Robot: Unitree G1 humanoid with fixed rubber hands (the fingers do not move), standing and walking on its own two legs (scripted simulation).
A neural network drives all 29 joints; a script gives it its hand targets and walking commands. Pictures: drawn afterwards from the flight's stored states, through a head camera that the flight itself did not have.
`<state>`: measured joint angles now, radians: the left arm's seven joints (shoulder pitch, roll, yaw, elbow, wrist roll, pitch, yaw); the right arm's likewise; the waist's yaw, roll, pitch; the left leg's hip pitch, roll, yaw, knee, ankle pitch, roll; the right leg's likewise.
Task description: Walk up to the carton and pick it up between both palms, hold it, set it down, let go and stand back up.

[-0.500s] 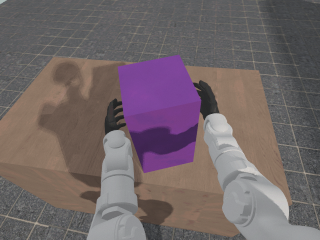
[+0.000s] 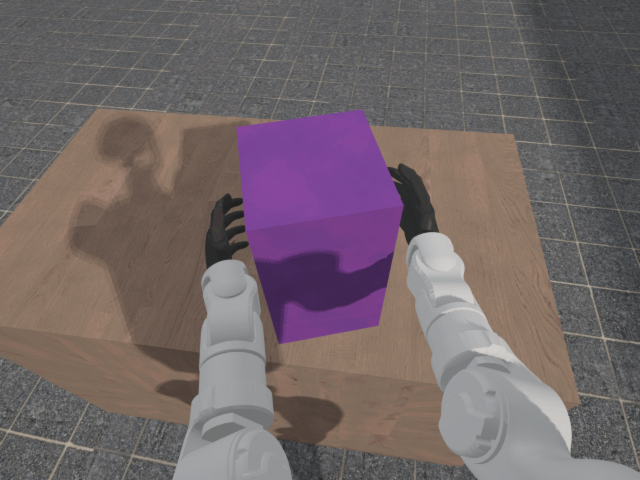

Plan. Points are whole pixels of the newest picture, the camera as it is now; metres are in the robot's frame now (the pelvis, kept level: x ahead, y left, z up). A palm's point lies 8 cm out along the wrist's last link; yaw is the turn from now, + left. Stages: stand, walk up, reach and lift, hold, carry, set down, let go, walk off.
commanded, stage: set down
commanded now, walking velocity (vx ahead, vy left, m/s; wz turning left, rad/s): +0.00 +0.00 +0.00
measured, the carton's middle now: (316, 238) +0.44 +0.06 +0.02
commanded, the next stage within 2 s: none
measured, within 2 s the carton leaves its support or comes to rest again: neither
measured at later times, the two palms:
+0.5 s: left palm (223, 259) +0.38 +0.18 +0.06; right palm (417, 227) +0.43 -0.07 +0.07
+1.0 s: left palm (229, 278) +0.37 +0.18 +0.02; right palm (413, 239) +0.44 -0.07 +0.03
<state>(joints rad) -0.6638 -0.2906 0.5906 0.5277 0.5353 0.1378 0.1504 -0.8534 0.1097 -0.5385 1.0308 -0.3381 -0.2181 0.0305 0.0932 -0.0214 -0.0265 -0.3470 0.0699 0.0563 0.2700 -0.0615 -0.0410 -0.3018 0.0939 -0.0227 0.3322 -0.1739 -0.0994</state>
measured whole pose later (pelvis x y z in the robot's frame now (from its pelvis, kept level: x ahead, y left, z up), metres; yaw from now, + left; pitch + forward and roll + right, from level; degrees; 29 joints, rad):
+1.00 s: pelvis +0.00 +0.01 -0.01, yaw -1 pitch +15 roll -1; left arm -0.66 -0.20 0.34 0.75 0.25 0.00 0.28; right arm -0.88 -0.12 -0.10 1.19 0.05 -0.19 -0.02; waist 0.17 0.00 -0.07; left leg -0.54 0.09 0.06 0.40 -0.11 -0.04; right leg -0.46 0.11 -0.02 0.38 -0.17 -0.09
